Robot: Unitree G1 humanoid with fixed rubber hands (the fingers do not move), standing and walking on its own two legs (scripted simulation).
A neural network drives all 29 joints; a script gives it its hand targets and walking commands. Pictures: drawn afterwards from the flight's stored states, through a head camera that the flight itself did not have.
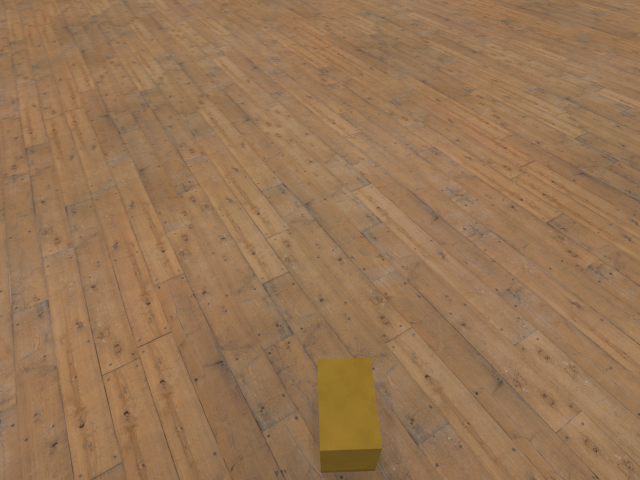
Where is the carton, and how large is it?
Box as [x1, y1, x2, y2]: [317, 357, 381, 472]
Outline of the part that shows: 370,357 317,359 321,472 374,470 381,450 381,443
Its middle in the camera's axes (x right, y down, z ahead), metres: +0.08 +0.49 +1.11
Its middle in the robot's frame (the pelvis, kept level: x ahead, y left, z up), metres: +0.45 -0.06 -0.66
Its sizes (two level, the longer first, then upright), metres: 0.239 0.152 0.206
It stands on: the floor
